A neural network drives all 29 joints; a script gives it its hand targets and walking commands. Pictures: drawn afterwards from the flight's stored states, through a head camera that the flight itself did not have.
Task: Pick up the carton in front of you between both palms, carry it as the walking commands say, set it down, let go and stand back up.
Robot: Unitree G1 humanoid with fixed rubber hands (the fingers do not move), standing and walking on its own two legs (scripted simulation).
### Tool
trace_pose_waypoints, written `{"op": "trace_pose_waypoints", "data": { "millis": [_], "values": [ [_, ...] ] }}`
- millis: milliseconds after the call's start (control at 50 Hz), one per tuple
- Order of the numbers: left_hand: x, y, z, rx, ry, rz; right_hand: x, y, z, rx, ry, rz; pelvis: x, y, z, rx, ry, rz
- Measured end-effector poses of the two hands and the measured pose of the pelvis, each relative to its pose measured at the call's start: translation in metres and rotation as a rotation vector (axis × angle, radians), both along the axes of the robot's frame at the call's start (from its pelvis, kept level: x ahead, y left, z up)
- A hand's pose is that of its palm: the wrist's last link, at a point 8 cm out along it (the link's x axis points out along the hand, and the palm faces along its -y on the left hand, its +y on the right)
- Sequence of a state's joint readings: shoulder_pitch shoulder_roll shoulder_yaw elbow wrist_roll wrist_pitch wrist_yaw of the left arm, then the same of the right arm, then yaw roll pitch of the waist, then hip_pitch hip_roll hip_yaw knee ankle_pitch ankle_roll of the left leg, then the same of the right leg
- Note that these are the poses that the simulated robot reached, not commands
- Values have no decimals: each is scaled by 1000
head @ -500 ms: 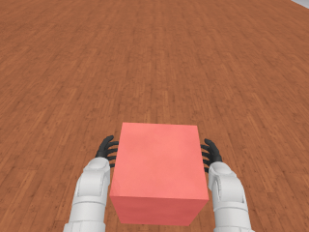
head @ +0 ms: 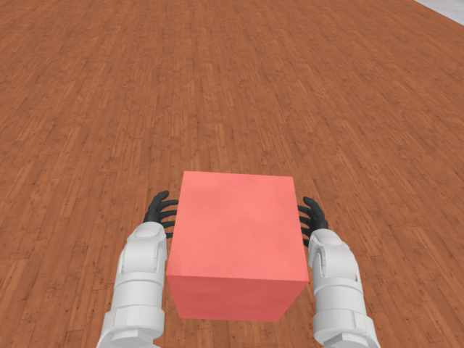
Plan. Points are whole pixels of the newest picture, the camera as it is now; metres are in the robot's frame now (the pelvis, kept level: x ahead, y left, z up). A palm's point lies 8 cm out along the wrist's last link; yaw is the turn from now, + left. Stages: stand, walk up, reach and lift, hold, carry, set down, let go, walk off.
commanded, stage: set down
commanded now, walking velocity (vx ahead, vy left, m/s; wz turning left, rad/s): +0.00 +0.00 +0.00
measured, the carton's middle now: (233, 250) +0.31 +0.01 -0.04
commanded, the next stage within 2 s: none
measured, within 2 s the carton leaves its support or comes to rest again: neither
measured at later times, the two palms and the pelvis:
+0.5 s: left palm (170, 252) +0.36 +0.16 -0.17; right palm (291, 256) +0.37 -0.14 -0.16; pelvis -0.03 +0.01 -0.08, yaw -2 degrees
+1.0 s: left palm (169, 257) +0.41 +0.18 -0.30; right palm (271, 261) +0.42 -0.12 -0.29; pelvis -0.04 -0.01 -0.21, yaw -4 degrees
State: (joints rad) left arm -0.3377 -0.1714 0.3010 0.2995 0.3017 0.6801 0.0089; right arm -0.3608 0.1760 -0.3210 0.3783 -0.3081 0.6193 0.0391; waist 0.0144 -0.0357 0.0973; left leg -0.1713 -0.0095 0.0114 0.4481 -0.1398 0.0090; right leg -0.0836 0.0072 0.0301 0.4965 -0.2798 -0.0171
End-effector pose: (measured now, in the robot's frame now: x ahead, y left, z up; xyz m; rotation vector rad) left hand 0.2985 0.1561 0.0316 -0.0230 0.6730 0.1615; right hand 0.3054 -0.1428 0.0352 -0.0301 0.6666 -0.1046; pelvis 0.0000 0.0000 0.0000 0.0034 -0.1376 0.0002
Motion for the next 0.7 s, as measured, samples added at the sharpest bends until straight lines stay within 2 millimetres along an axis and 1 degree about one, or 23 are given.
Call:
{"op": "trace_pose_waypoints", "data": {
  "millis": [100, 180, 260, 340, 420, 480, 520, 560, 700],
  "values": [
    [23, -3, -10, -25, 6, -17, 13, -3, -10, 4, 7, -37, -6, 9, -7, -5, 18, -14],
    [40, -9, -28, -15, 25, -45, 22, -8, -28, -9, 26, -52, -9, 14, -15, -5, 77, -20],
    [49, -10, -63, 4, 44, -65, 32, -10, -61, -26, 45, -46, -13, 17, -24, -3, 182, -28],
    [53, -7, -110, 21, 41, -65, 41, -7, -105, -39, 42, -24, -19, 17, -38, -4, 310, -29],
    [56, -3, -160, 22, 26, -51, 50, -2, -154, -28, 27, -19, -25, 14, -58, -10, 450, -24],
    [61, 0, -191, 12, 4, -37, 58, 0, -184, -13, 6, -23, -26, 10, -77, -14, 557, -24],
    [66, 1, -206, 4, -14, -28, 63, 1, -198, 1, -12, -28, -26, 7, -90, -15, 620, -25],
    [72, 2, -216, 0, -31, -22, 70, 2, -209, 12, -28, -35, -26, 5, -102, -15, 670, -26],
    [90, 7, -240, -6, -30, -5, 90, 7, -235, 45, -29, -46, -27, -4, -137, -13, 769, -26]
  ]
}}
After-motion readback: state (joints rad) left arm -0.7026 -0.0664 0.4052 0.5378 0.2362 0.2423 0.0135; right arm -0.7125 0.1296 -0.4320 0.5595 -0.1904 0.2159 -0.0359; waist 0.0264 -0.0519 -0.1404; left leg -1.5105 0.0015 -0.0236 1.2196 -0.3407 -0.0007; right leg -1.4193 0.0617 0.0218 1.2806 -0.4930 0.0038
